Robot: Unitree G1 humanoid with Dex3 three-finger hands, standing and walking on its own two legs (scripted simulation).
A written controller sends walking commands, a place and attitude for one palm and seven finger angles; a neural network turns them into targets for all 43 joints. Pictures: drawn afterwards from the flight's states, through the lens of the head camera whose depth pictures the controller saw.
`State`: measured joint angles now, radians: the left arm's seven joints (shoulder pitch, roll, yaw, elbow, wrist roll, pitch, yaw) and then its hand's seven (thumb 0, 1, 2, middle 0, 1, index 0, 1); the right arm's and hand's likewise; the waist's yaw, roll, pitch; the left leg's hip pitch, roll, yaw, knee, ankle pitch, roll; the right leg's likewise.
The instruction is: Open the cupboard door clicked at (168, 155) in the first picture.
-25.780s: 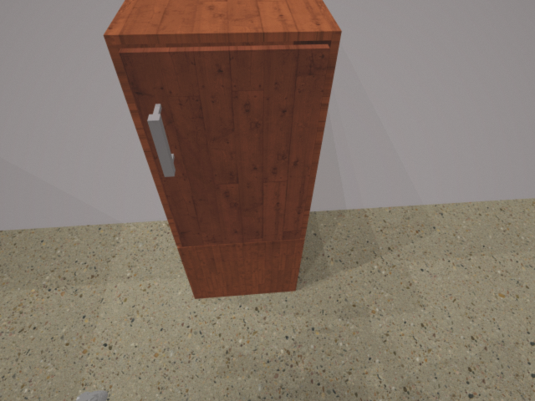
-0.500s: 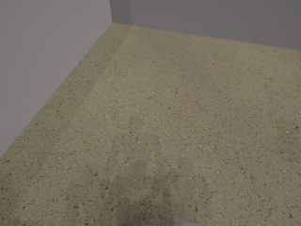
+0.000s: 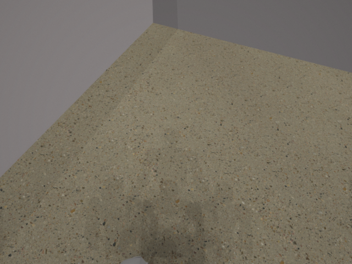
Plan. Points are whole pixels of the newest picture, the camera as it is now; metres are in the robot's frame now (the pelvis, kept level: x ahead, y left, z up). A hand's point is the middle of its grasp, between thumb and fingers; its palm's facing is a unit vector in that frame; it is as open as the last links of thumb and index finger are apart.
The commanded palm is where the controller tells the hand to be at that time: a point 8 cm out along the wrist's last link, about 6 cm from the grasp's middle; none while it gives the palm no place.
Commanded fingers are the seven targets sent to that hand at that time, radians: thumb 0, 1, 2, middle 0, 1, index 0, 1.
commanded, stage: turn to face it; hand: left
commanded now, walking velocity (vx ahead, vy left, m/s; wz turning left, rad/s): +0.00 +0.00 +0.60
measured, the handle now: out of the picture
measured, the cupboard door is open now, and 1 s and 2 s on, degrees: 46 46 46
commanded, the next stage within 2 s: none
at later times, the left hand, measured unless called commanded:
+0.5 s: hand out of the picture +0.10 +0.16 -0.14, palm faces +0.30 -0.91 -0.29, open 7.3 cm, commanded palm none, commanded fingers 0.00 0.90 0.90 -0.20 -0.30 -0.20 -0.30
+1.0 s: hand out of the picture +0.05 +0.15 -0.15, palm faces +0.60 -0.75 -0.29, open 7.4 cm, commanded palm none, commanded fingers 0.00 0.90 0.90 -0.20 -0.30 -0.20 -0.30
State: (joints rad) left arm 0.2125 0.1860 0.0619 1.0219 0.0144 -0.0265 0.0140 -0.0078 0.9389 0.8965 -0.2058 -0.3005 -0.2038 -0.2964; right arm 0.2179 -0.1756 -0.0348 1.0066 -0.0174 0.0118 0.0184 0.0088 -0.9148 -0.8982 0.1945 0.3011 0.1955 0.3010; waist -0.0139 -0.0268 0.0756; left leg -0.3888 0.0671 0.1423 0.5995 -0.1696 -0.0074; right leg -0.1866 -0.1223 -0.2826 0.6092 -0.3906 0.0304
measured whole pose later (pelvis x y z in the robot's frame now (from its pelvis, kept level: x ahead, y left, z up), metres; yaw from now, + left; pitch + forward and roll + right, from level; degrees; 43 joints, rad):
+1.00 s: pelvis +0.10 -0.09 +0.00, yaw +36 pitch +1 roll +0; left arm 0.16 0.25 0.07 0.87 0.02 0.02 0.00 0.00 0.91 0.90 -0.20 -0.30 -0.20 -0.30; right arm 0.16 -0.23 -0.06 0.91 -0.02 0.06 0.01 0.01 -0.91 -0.90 0.20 0.30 0.20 0.30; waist 0.00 0.01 0.08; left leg -0.35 0.00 -0.09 0.61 -0.27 -0.03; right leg -0.33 -0.06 -0.03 0.64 -0.36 0.07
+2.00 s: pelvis +0.11 -0.09 +0.00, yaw +75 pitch +0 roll +0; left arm 0.23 0.20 0.05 0.90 0.02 0.01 0.01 0.00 0.91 0.90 -0.21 -0.30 -0.21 -0.30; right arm 0.11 -0.25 -0.07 0.91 -0.01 0.06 0.03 0.01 -0.91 -0.90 0.20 0.30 0.20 0.30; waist 0.00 -0.05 0.12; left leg -0.31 0.02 0.08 0.60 -0.29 -0.03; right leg -0.24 -0.18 -0.22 0.65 -0.38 0.06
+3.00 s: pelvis +0.13 -0.09 +0.01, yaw +108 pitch +1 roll -1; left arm 0.17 0.25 0.08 0.93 0.01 0.05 0.01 0.00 0.91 0.90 -0.20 -0.30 -0.20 -0.30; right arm 0.14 -0.20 -0.04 0.92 -0.03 0.03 -0.01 0.01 -0.91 -0.90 0.20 0.30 0.20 0.30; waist 0.01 0.00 0.09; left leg -0.30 -0.01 -0.03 0.52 -0.24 0.02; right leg -0.41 -0.07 -0.03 0.88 -0.45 0.07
